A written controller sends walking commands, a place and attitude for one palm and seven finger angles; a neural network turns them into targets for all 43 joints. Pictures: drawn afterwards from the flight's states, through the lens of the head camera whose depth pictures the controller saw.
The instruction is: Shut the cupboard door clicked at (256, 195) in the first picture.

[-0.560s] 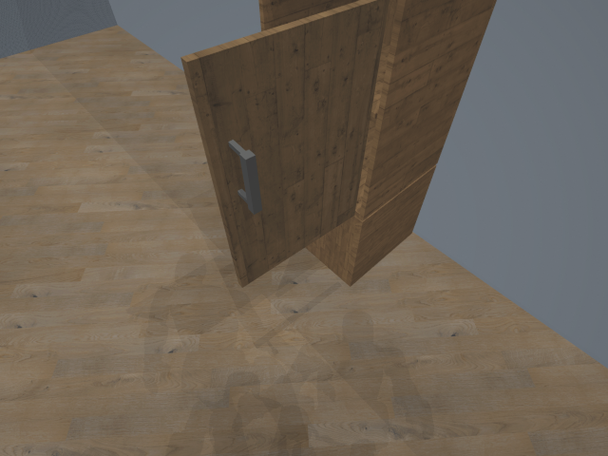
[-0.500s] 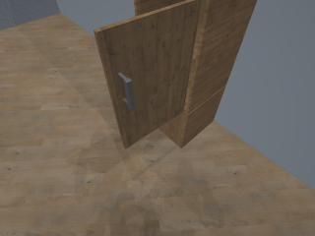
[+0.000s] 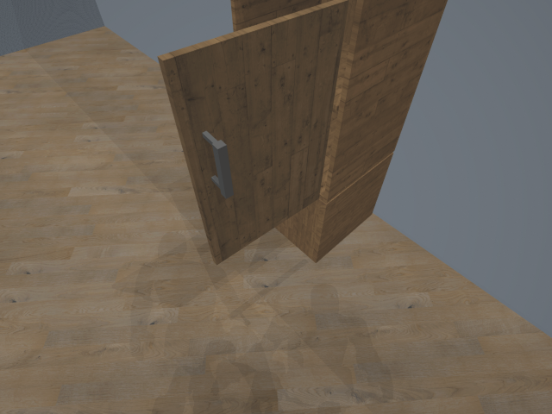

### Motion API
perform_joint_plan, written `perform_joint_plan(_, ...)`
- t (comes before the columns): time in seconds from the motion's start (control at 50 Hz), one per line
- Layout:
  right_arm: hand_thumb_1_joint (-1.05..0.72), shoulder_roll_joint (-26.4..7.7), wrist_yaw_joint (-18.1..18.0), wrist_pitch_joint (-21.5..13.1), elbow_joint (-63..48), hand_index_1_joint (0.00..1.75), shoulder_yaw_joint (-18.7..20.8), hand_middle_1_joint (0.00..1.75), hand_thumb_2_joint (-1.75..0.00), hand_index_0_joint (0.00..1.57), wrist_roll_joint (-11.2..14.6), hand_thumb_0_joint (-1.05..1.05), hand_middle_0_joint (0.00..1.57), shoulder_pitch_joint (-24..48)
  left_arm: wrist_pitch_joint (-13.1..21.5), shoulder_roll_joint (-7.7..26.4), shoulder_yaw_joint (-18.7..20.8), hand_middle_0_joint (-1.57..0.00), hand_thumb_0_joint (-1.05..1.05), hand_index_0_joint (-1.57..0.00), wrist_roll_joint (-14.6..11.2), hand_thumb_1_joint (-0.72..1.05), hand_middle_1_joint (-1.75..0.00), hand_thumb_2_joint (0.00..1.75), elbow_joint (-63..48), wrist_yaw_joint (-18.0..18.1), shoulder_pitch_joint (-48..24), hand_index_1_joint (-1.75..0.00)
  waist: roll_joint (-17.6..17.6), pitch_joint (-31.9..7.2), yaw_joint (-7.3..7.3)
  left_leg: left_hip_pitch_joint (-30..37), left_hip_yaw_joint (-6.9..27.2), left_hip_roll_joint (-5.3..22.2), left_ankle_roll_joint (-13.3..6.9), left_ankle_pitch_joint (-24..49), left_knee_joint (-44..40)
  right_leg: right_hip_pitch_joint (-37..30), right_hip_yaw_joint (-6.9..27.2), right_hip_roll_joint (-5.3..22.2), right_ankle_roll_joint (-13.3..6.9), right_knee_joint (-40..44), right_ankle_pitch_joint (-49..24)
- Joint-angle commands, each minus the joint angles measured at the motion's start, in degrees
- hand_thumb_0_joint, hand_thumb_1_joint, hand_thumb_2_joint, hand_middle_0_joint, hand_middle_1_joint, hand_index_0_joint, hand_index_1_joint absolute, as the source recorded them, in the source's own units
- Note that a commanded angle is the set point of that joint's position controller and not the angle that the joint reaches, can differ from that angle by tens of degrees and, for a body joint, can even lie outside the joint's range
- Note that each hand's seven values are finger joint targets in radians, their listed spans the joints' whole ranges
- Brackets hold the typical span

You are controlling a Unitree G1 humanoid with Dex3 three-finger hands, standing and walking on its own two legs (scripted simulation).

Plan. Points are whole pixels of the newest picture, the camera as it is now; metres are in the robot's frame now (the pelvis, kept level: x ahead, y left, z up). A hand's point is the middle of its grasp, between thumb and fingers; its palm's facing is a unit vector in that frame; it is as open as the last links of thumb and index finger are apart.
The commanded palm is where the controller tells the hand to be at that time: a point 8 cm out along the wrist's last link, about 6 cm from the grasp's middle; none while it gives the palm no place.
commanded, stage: look at it before walking up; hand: left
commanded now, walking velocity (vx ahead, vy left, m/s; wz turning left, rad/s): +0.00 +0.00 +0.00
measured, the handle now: (217, 165) +0.55 +0.15 +0.02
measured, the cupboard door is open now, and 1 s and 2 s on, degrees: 86 86 86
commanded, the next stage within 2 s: walk to a spot facing it in 0.28 s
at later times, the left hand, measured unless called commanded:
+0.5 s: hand out of the picture +0.04 +0.21 -0.17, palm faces -0.01 -0.96 -0.28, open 7.4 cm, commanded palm none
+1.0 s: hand out of the picture +0.03 +0.18 -0.17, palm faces -0.21 -0.94 -0.28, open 7.4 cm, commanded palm none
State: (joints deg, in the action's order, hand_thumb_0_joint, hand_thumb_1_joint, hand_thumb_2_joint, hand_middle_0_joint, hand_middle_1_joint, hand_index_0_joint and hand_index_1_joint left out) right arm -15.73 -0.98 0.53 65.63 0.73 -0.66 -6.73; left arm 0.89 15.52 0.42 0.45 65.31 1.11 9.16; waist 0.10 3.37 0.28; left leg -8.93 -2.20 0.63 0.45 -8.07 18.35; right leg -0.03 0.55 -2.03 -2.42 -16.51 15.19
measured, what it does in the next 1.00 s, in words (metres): lifts its left foot, turning right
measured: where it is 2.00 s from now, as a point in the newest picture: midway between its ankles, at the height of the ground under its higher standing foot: outside the picture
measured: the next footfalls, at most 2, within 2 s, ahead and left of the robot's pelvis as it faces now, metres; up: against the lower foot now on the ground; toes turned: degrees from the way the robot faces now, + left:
left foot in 1.22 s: +0.06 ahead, +0.13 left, +0.00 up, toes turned -27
right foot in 1.50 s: -0.09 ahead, -0.13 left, +0.00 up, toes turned -36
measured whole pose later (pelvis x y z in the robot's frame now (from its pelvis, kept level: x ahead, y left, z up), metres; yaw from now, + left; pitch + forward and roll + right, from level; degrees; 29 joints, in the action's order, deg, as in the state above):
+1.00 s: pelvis -0.03 -0.02 -0.01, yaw -17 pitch +1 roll +2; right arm -12.3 -2.1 4.0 55.0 4.1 -0.3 -3.7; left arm -2.2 10.6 4.3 1.3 56.0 1.3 15.1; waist -0.2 7.6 -2.1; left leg -27.1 0.1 1.2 3.5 -25.0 60.1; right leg 13.3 7.3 -4.5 -4.1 -29.3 15.9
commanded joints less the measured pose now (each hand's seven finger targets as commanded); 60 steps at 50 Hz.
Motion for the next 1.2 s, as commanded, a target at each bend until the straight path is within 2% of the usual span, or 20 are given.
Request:
perform_joint_plan(0.0,-0.90,-9.15,-0.74,-1.22,-2.62,0.30,1.40,0.30,-0.90,0.20,-0.16,0.00,0.20,0.25,1.14,10.38,1.77,-0.20,0.00,-0.20,-0.14,0.90,-0.30,0.90,-2.54,0.85,0.99,-0.30,-0.14,-3.59,0.20,7.28,5.48,6.48,-1.62,12.83,-0.13,6.03,4.60,9.07,0.10,2.63,-19.01)
perform_joint_plan(0.36,-0.90,-8.34,-0.79,-0.99,-2.50,0.30,1.30,0.30,-0.90,0.20,-0.16,0.00,0.20,-0.39,1.01,9.62,1.63,-0.20,0.00,-0.20,-0.23,0.90,-0.30,0.90,-2.48,0.84,1.62,-0.30,0.06,-2.17,0.19,6.54,5.31,6.40,-1.47,10.38,-0.33,6.86,4.70,8.95,0.26,3.28,-16.81)
perform_joint_plan(0.42,-0.90,-4.00,-1.12,-0.15,-2.33,0.30,0.91,0.30,-0.90,0.20,-0.29,0.00,0.20,-3.13,-0.26,5.70,1.45,-0.20,0.00,-0.20,-0.21,0.90,-0.30,0.90,-2.59,1.12,3.55,-0.30,-0.38,-2.59,0.39,6.72,3.08,6.91,-0.76,10.81,2.84,8.68,6.08,8.51,0.53,0.65,-20.40)
perform_joint_plan(0.52,-0.90,-5.72,-1.82,1.01,-5.45,0.30,2.87,0.30,-0.90,0.20,-0.29,0.00,0.20,-4.16,-2.12,6.78,3.25,-0.20,0.00,-0.20,0.15,0.90,-0.30,0.90,-5.79,0.63,4.04,-0.30,-0.72,-2.46,0.39,3.99,0.72,8.55,-1.10,6.66,7.69,12.54,8.91,7.16,-0.62,-6.31,-21.10)
perform_joint_plan(0.62,-0.90,-7.09,-2.12,1.09,-8.67,0.30,4.40,0.30,-0.90,0.20,-0.62,0.00,0.20,-4.33,-3.08,5.15,4.24,-0.20,0.00,-0.20,0.51,0.90,-0.30,0.90,-9.39,-0.36,4.12,-0.30,5.33,-2.83,0.04,1.93,5.37,14.91,-5.00,1.86,5.14,18.74,7.56,2.98,-0.07,-18.22,-10.49)
perform_joint_plan(0.66,-0.90,-8.09,-1.94,0.77,-9.79,0.30,4.93,0.30,-0.90,0.20,-0.96,0.00,0.20,-3.54,-3.74,3.69,4.52,-0.20,0.00,-0.20,0.51,0.90,-0.30,0.90,-10.40,-0.99,4.96,-0.30,11.49,-3.21,-0.93,-1.14,9.29,20.97,-8.67,-0.93,0.14,19.82,2.78,1.07,0.73,-28.82,8.13)
perform_joint_plan(0.68,-0.90,-8.08,-1.85,0.51,-10.35,0.30,4.99,0.30,-0.90,0.20,-1.13,0.00,0.20,-2.91,-3.96,3.10,4.75,-0.20,0.00,-0.20,0.53,0.90,-0.30,0.90,-10.95,-1.30,4.89,-0.30,12.82,-3.67,-1.10,-2.87,9.58,23.03,-9.83,-0.59,-1.02,18.74,1.42,2.07,0.82,-31.94,14.08)
perform_joint_plan(0.72,-0.90,-7.82,-1.74,0.48,-11.94,0.30,5.04,0.30,-0.90,0.20,-1.18,0.00,0.20,0.67,-3.93,2.49,5.22,-0.20,0.00,-0.20,0.74,0.90,-0.30,0.90,-10.84,-1.77,8.39,-0.30,8.58,-4.25,-3.88,-8.67,4.45,21.06,-7.50,-1.59,3.98,11.93,1.16,3.76,0.62,-25.80,10.79)
perform_joint_plan(0.74,-0.90,-7.22,-1.74,0.89,-13.13,0.30,5.02,0.30,-0.90,0.20,-0.84,0.00,0.20,3.17,-3.61,3.98,5.88,-0.20,0.00,-0.20,1.03,0.90,-0.30,0.90,-9.93,-1.74,12.01,-0.30,1.28,-2.88,-6.21,-14.86,0.57,15.77,-4.23,-5.08,13.23,7.38,4.31,4.69,0.22,-14.48,1.00)
perform_joint_plan(0.76,-0.90,-2.54,-1.56,1.37,-14.73,0.30,4.64,0.30,-0.90,0.20,-0.10,0.00,0.20,2.94,-2.79,9.83,6.94,-0.20,0.00,-0.20,2.06,0.90,-0.30,0.90,-10.32,-0.83,12.49,-0.30,-20.37,-1.76,-5.57,-22.80,-7.06,3.67,1.60,-19.20,29.75,6.68,25.41,17.15,-2.95,-0.26,-8.02)
perform_joint_plan(0.78,-0.90,-3.53,-1.12,1.74,-15.50,0.30,4.62,0.30,-0.90,0.20,-0.03,0.00,0.20,4.51,-2.77,11.54,6.94,-0.20,0.00,-0.20,1.19,0.90,-0.30,0.90,-10.79,-0.36,11.72,-0.30,-16.92,-0.01,-6.15,-23.55,-0.53,0.78,1.83,-26.70,41.41,11.38,30.89,21.59,-7.51,2.00,-15.66)
perform_joint_plan(0.8,-0.90,-2.97,-1.35,1.96,-14.72,0.30,4.80,0.30,-0.90,0.20,-0.10,0.00,0.20,4.40,-2.62,9.46,6.97,-0.20,0.00,-0.20,1.18,0.90,-0.30,0.90,-11.48,0.33,9.12,-0.30,-12.23,1.00,-3.70,-25.80,4.12,1.50,1.45,-22.70,46.60,10.37,28.50,18.17,-7.26,-0.85,-22.59)
perform_joint_plan(0.82,-0.90,-2.54,-1.50,1.85,-14.58,0.30,4.67,0.30,-0.90,0.20,-0.06,0.00,0.20,3.20,-2.33,8.02,6.91,-0.20,0.00,-0.20,0.99,0.90,-0.30,0.90,-11.97,0.89,7.77,-0.30,-9.04,-1.09,-2.45,-26.97,4.99,2.22,1.87,-20.40,48.50,6.78,26.57,17.20,-7.15,-4.58,-31.51)
perform_joint_plan(0.86,-0.90,-1.47,-1.60,1.63,-14.47,0.30,4.17,0.30,-0.90,0.20,-0.03,0.00,0.20,3.00,-1.76,6.31,6.30,-0.20,0.00,-0.20,0.74,0.90,-0.30,0.90,-12.38,1.28,7.77,-0.30,-6.86,-5.05,-1.99,-25.84,4.90,2.54,2.79,-17.97,47.75,1.86,22.32,15.15,-9.12,-7.88,-40.17)
perform_joint_plan(0.9,-0.90,-0.49,-1.54,1.84,-14.91,0.30,3.87,0.30,-0.90,0.20,0.16,0.00,0.20,3.79,-1.67,6.63,6.43,-0.20,0.00,-0.20,0.66,0.90,-0.30,0.90,-12.48,1.25,8.98,-0.30,-5.23,-6.30,-2.36,-24.43,4.10,1.81,3.24,-17.10,44.61,0.47,21.33,13.86,-8.72,-7.99,-41.38)
perform_joint_plan(1.06,-0.90,-0.50,-1.59,1.07,-17.81,0.30,3.74,0.30,-0.90,0.20,0.77,0.00,0.20,6.31,-2.30,8.27,7.23,-0.20,0.00,-0.20,1.25,0.90,-0.30,0.90,-13.71,0.67,9.17,-0.30,-8.08,-5.69,-3.44,-18.72,3.87,-0.30,2.85,-17.75,30.94,2.40,26.74,12.51,-9.39,-7.19,-35.53)
perform_joint_plan(1.1,-0.90,-0.61,-1.68,0.76,-18.08,0.30,3.74,0.30,-0.90,0.20,0.98,0.00,0.20,4.91,-2.45,8.48,7.30,-0.20,0.00,-0.20,1.33,0.90,-0.30,0.90,-14.35,0.57,7.41,-0.30,-8.06,-6.10,-2.29,-14.89,4.46,-0.68,2.39,-16.87,24.95,5.13,28.02,11.87,-8.64,-7.93,-34.19)
perform_joint_plan(1.14,-0.90,-0.98,-1.97,0.22,-16.50,0.30,3.66,0.30,-0.90,0.20,1.13,0.00,0.20,-0.36,-2.67,8.03,7.09,-0.20,0.00,-0.20,0.99,0.90,-0.30,0.90,-15.19,0.49,4.34,-0.30,-6.28,-7.75,0.37,-4.21,4.32,-0.70,2.08,-9.27,11.02,10.69,26.56,9.11,-5.30,-11.48,-31.37)
perform_joint_plan(1.16,-0.90,-2.93,-2.29,-0.31,-15.59,0.30,3.91,0.30,-0.90,0.20,0.87,0.00,0.20,-3.48,-2.80,6.50,6.64,-0.20,0.00,-0.20,0.46,0.90,-0.30,0.90,-15.89,0.23,3.32,-0.30,-2.28,-8.68,1.64,6.29,6.00,3.08,1.03,-3.50,3.52,18.79,22.66,5.32,-2.10,-14.47,-22.10)
perform_joint_plan(1.18,-0.90,-8.53,-2.52,-1.00,-16.02,0.30,4.80,0.30,-0.90,0.20,-0.18,0.00,0.20,-4.31,-2.88,3.01,5.99,-0.20,0.00,-0.20,-0.24,0.90,-0.30,0.90,-17.28,-0.45,4.60,-0.30,13.10,-9.33,1.23,14.01,21.58,18.28,-4.52,2.31,-1.72,31.31,13.96,-2.57,1.83,-23.67,2.85)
